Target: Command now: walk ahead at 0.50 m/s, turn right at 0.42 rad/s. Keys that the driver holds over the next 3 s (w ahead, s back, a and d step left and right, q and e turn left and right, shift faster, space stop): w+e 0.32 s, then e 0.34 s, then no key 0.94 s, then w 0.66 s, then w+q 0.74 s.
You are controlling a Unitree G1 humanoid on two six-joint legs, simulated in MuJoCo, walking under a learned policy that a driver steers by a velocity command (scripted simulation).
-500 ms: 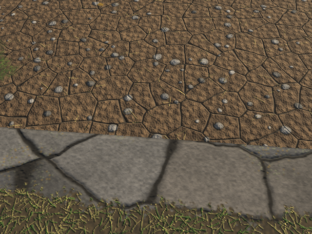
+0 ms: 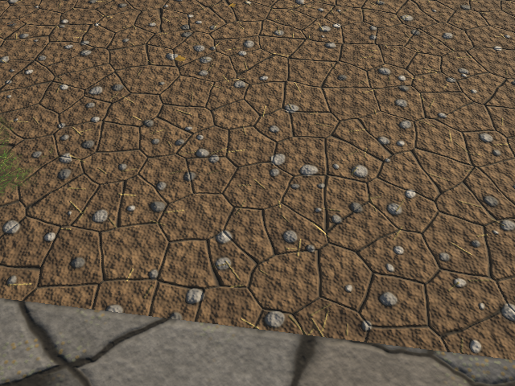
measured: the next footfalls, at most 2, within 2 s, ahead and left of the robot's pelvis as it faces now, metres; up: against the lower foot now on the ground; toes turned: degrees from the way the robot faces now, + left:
right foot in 0.54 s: +0.39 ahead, -0.18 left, +0.00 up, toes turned -21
left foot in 1.02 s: +0.46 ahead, +0.05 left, +0.00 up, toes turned -25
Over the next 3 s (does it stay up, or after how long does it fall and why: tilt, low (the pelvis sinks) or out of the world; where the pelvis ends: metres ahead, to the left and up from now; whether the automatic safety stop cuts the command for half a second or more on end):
stays up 1.02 -0.34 -0.18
